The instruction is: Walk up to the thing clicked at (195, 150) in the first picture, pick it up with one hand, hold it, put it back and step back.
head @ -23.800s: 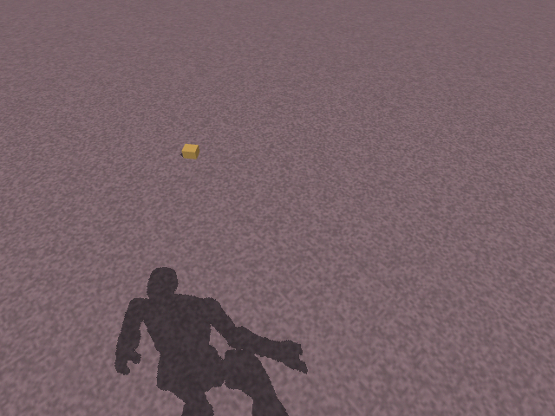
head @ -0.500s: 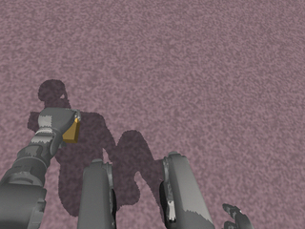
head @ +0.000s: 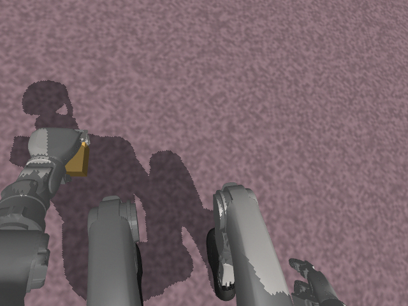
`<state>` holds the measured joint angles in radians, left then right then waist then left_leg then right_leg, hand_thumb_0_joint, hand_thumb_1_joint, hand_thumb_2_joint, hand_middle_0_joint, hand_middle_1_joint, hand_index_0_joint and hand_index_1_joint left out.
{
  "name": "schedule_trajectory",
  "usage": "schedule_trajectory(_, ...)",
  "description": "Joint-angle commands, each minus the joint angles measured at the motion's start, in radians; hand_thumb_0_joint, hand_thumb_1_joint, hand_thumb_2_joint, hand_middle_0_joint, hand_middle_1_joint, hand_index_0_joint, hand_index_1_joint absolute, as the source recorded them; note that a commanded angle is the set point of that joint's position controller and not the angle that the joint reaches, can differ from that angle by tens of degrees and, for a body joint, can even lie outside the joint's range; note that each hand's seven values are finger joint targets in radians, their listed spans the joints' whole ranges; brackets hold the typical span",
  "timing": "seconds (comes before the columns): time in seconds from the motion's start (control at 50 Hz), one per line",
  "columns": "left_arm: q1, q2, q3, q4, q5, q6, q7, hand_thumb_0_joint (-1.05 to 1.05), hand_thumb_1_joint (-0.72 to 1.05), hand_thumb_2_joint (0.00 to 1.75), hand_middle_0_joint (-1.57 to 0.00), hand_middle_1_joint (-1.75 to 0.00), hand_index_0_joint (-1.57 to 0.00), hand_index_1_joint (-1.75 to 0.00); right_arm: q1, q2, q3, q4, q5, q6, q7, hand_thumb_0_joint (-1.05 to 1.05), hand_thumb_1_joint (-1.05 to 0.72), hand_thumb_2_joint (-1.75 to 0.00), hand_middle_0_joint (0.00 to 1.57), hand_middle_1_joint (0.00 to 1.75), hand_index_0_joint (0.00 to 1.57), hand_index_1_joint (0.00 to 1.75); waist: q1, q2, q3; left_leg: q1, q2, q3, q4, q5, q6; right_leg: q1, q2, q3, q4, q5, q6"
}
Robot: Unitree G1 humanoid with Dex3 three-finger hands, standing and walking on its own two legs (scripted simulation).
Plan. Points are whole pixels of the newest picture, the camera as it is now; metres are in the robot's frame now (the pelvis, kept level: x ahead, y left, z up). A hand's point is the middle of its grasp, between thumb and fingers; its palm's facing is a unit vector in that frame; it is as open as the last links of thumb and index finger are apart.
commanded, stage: crouch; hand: left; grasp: from above
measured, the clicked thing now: (67, 159) +0.42 +0.25 -0.19
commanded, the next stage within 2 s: lower in 0.48 s
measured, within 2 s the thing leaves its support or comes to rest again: neither
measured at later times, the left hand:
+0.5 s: hand (71, 161) +0.42 +0.25 -0.22, palm faces -0.48 +0.02 -0.88, open 9.9 cm
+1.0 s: hand (79, 165) +0.43 +0.25 -0.27, palm faces -0.49 -0.01 -0.87, open 9.9 cm
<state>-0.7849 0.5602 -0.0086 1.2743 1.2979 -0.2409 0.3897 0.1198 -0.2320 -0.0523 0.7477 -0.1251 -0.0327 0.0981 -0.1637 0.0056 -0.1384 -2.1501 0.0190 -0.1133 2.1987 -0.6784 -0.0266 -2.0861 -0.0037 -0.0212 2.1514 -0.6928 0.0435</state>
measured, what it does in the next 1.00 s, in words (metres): lowers itself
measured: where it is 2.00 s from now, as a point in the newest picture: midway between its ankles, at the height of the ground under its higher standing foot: (178, 284)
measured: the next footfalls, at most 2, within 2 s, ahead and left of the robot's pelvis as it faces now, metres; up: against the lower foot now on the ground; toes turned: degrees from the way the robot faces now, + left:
none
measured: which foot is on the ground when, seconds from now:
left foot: down 0.00-1.00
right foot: down 0.00-1.00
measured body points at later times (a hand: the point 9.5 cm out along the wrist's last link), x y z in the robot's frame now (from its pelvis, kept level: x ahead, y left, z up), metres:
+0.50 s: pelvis -0.01 +0.00 -0.05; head +0.21 +0.05 +0.34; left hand +0.44 +0.25 -0.17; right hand +0.06 -0.27 -0.17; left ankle +0.08 +0.13 -0.36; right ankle +0.09 -0.14 -0.36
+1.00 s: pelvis +0.00 +0.00 -0.08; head +0.23 +0.06 +0.30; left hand +0.45 +0.24 -0.22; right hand +0.06 -0.29 -0.19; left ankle +0.08 +0.13 -0.36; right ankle +0.09 -0.14 -0.36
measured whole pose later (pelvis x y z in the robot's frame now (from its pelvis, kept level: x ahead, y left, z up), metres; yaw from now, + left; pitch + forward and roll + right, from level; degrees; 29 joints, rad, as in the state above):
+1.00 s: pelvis +0.00 +0.00 -0.08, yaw -2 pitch +32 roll -7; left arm -0.89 0.69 0.07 1.52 1.39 -0.33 0.53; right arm 0.09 -0.26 0.03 0.81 -0.22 -0.07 0.15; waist -0.23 -0.04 -0.04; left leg -2.34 0.00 -0.18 2.46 -0.69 -0.06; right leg -2.27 0.02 -0.05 2.40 -0.70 0.04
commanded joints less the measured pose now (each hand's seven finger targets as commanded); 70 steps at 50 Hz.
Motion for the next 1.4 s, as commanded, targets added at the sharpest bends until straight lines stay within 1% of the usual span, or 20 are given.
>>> schedule_trajectory(0.0, -0.329, 0.252, 0.067, -0.151, -0.003, -0.021, 0.055, 0.00, 0.62, 0.82, -0.98, -0.69, -0.99, -0.68, 0.184, -0.213, -0.065, -0.026, -0.003, -0.014, -0.005, 0.00, -0.92, -0.91, 0.20, 0.30, 0.20, 0.30, 0.008, 0.193, -0.689, 0.487, -0.026, 0.101, -0.180, 0.188, 0.054, 0.311, 0.035, -0.074, -0.217, 0.227, -0.073)
schedule_trajectory(0.06, -0.313, 0.217, 0.047, -0.066, 0.005, -0.024, 0.062, 0.00, 0.64, 0.82, -0.98, -0.72, -1.00, -0.70, 0.181, -0.213, -0.059, -0.015, -0.005, -0.014, -0.001, 0.00, -0.92, -0.91, 0.20, 0.30, 0.20, 0.30, -0.018, 0.158, -0.624, 0.440, -0.029, 0.098, -0.161, 0.164, 0.057, 0.265, 0.039, -0.080, -0.201, 0.207, -0.071)
schedule_trajectory(0.1, -0.363, 0.260, 0.059, -0.093, 0.010, -0.031, 0.068, 0.00, 0.62, 0.83, -0.97, -0.72, -0.98, -0.70, 0.174, -0.221, -0.061, -0.010, -0.008, -0.015, -0.002, 0.00, -0.92, -0.91, 0.20, 0.30, 0.20, 0.30, -0.008, 0.190, -0.644, 0.427, -0.031, 0.101, -0.153, 0.139, 0.056, 0.247, 0.041, -0.081, -0.188, 0.177, -0.076)
schedule_trajectory(0.26, -0.381, 0.251, 0.045, -0.011, 0.017, -0.030, 0.084, 0.00, 0.61, 0.80, -0.94, -0.71, -0.96, -0.69, 0.165, -0.235, -0.049, 0.007, -0.017, -0.020, -0.002, 0.00, -0.91, -0.90, 0.20, 0.30, 0.20, 0.30, -0.023, 0.189, -0.590, 0.387, -0.032, 0.089, -0.138, 0.057, 0.051, 0.159, 0.039, -0.103, -0.146, 0.093, -0.082)
schedule_trajectory(0.32, -0.393, 0.267, 0.050, -0.023, 0.021, -0.035, 0.088, 0.00, 0.59, 0.78, -0.93, -0.71, -0.95, -0.69, 0.167, -0.230, -0.044, 0.013, -0.019, -0.022, -0.001, 0.00, -0.92, -0.91, 0.20, 0.30, 0.20, 0.30, -0.014, 0.202, -0.626, 0.395, -0.033, 0.097, -0.111, 0.098, 0.053, 0.179, 0.040, -0.097, -0.136, 0.135, -0.080)
schedule_trajectory(0.42, -0.405, 0.250, 0.044, 0.014, 0.025, -0.031, 0.090, 0.00, 0.61, 0.82, -0.96, -0.72, -0.97, -0.71, 0.178, -0.241, -0.042, 0.025, -0.020, -0.028, 0.004, 0.00, -0.92, -0.91, 0.20, 0.30, 0.20, 0.30, -0.038, 0.208, -0.590, 0.392, -0.031, 0.091, -0.088, 0.116, 0.051, 0.134, 0.038, -0.107, -0.103, 0.161, -0.079)
schedule_trajectory(0.48, -0.395, 0.278, 0.062, -0.003, 0.024, -0.033, 0.095, 0.00, 0.62, 0.78, -0.96, -0.70, -0.98, -0.68, 0.174, -0.239, -0.037, 0.019, -0.024, -0.029, 0.006, 0.00, -0.92, -0.91, 0.20, 0.30, 0.20, 0.30, -0.016, 0.221, -0.621, 0.395, -0.031, 0.097, -0.079, 0.129, 0.050, 0.152, 0.039, -0.104, -0.096, 0.172, -0.079)
schedule_trajectory(0.58, -0.391, 0.278, 0.062, 0.013, 0.024, -0.038, 0.092, 0.00, 0.60, 0.84, -0.98, -0.68, -0.98, -0.68, 0.176, -0.243, -0.035, 0.018, -0.024, -0.025, 0.012, 0.00, -0.92, -0.90, 0.20, 0.30, 0.20, 0.30, -0.030, 0.209, -0.609, 0.364, -0.034, 0.095, -0.062, 0.138, 0.053, 0.152, 0.040, -0.109, -0.081, 0.185, -0.076)
schedule_trajectory(0.64, -0.378, 0.249, 0.043, 0.102, 0.022, -0.043, 0.086, 0.00, 0.59, 0.84, -0.98, -0.67, -0.98, -0.67, 0.172, -0.247, -0.020, 0.024, -0.032, -0.030, 0.018, 0.00, -0.92, -0.90, 0.20, 0.30, 0.20, 0.30, -0.064, 0.142, -0.512, 0.290, -0.032, 0.090, -0.038, 0.094, 0.061, 0.127, 0.042, -0.113, -0.082, 0.154, -0.070)
schedule_trajectory(0.72, -0.397, 0.316, 0.081, 0.061, 0.031, -0.072, 0.105, 0.00, 0.60, 0.81, -0.98, -0.68, -0.98, -0.67, 0.168, -0.253, -0.011, 0.031, -0.043, -0.033, 0.019, 0.00, -0.91, -0.90, 0.20, 0.30, 0.20, 0.30, -0.037, 0.174, -0.580, 0.307, -0.035, 0.091, -0.017, 0.120, 0.057, 0.166, 0.044, -0.112, -0.061, 0.171, -0.068)
schedule_trajectory(0.78, -0.411, 0.302, 0.072, 0.079, 0.044, -0.090, 0.121, 0.00, 0.63, 0.83, -1.00, -0.69, -1.00, -0.69, 0.168, -0.257, -0.004, 0.036, -0.056, -0.034, 0.027, 0.00, -0.92, -0.90, 0.20, 0.30, 0.20, 0.30, -0.065, 0.198, -0.567, 0.305, -0.034, 0.087, 0.003, 0.140, 0.054, 0.160, 0.046, -0.119, -0.039, 0.197, -0.066)
schedule_trajectory(0.84, -0.399, 0.348, 0.105, 0.092, 0.064, -0.098, 0.150, 0.00, 0.62, 0.82, -0.99, -0.69, -0.99, -0.68, 0.170, -0.266, 0.004, 0.041, -0.069, -0.033, 0.031, 0.00, -0.92, -0.90, 0.20, 0.30, 0.20, 0.30, -0.059, 0.225, -0.587, 0.323, -0.034, 0.085, 0.020, 0.169, 0.051, 0.164, 0.046, -0.123, -0.015, 0.225, -0.065)
schedule_trajectory(0.88, -0.404, 0.330, 0.097, 0.133, 0.070, -0.096, 0.166, 0.00, 0.63, 0.82, -0.99, -0.70, -0.99, -0.69, 0.153, -0.267, 0.006, 0.046, -0.082, -0.040, 0.037, 0.00, -0.92, -0.90, 0.20, 0.30, 0.20, 0.30, -0.073, 0.226, -0.545, 0.312, -0.032, 0.082, 0.025, 0.138, 0.048, 0.117, 0.050, -0.132, -0.010, 0.197, -0.068)
schedule_trajectory(0.92, -0.396, 0.353, 0.117, 0.109, 0.073, -0.094, 0.185, 0.00, 0.62, 0.79, -0.98, -0.68, -0.99, -0.67, 0.152, -0.274, 0.008, 0.043, -0.086, -0.041, 0.038, 0.00, -0.92, -0.90, 0.20, 0.30, 0.20, 0.30, -0.058, 0.262, -0.571, 0.334, -0.033, 0.082, 0.024, 0.151, 0.045, 0.120, 0.048, -0.134, 0.002, 0.207, -0.070)
schedule_trajectory(0.96, -0.406, 0.339, 0.102, 0.153, 0.078, -0.089, 0.193, 0.00, 0.63, 0.79, -0.98, -0.68, -0.99, -0.67, 0.141, -0.276, 0.012, 0.046, -0.097, -0.047, 0.047, 0.00, -0.91, -0.90, 0.20, 0.30, 0.20, 0.30, -0.082, 0.253, -0.534, 0.307, -0.031, 0.075, 0.031, 0.114, 0.045, 0.091, 0.053, -0.144, 0.010, 0.175, -0.072)
schedule_trajectory(1.0, -0.395, 0.366, 0.126, 0.113, 0.074, -0.084, 0.204, 0.00, 0.61, 0.81, -0.98, -0.67, -0.98, -0.67, 0.142, -0.281, 0.010, 0.047, -0.098, -0.047, 0.046, 0.00, -0.91, -0.90, 0.20, 0.30, 0.20, 0.30, -0.061, 0.264, -0.568, 0.310, -0.033, 0.076, 0.033, 0.127, 0.046, 0.111, 0.053, -0.141, 0.009, 0.186, -0.070)
schedule_trajectory(1.02, -0.380, 0.341, 0.108, 0.163, 0.072, -0.076, 0.205, 0.00, 0.63, 0.80, -0.99, -0.66, -1.00, -0.66, 0.134, -0.274, 0.018, 0.047, -0.102, -0.053, 0.050, 0.00, -0.91, -0.90, 0.20, 0.30, 0.20, 0.30, -0.073, 0.256, -0.539, 0.304, -0.033, 0.077, 0.045, 0.121, 0.046, 0.095, 0.053, -0.143, 0.020, 0.184, -0.071)
schedule_trajectory(1.14, -0.382, 0.361, 0.112, 0.186, 0.074, -0.071, 0.209, 0.00, 0.59, 0.78, -0.96, -0.62, -0.96, -0.62, 0.136, -0.283, 0.029, 0.049, -0.118, -0.061, 0.062, 0.00, -0.90, -0.90, 0.20, 0.30, 0.20, 0.30, -0.094, 0.225, -0.535, 0.257, -0.030, 0.071, 0.081, 0.157, 0.053, 0.141, 0.058, -0.141, 0.030, 0.239, -0.060)
schedule_trajectory(1.18, -0.359, 0.364, 0.131, 0.173, 0.066, -0.072, 0.215, 0.00, 0.56, 0.77, -0.95, -0.59, -0.94, -0.59, 0.145, -0.286, 0.030, 0.058, -0.117, -0.057, 0.061, 0.00, -0.90, -0.90, 0.20, 0.30, 0.20, 0.30, -0.072, 0.237, -0.547, 0.265, -0.033, 0.069, 0.072, 0.160, 0.051, 0.144, 0.057, -0.146, 0.033, 0.233, -0.063)
schedule_trajectory(1.38, -0.357, 0.421, 0.163, 0.241, 0.092, -0.101, 0.243, 0.00, 0.64, 0.78, -1.00, -0.60, -1.00, -0.60, 0.142, -0.306, 0.055, 0.065, -0.166, -0.070, 0.084, 0.00, -0.90, -0.90, 0.20, 0.30, 0.20, 0.30, -0.118, 0.237, -0.512, 0.254, -0.026, 0.053, 0.130, 0.188, 0.048, 0.159, 0.065, -0.159, 0.074, 0.271, -0.059)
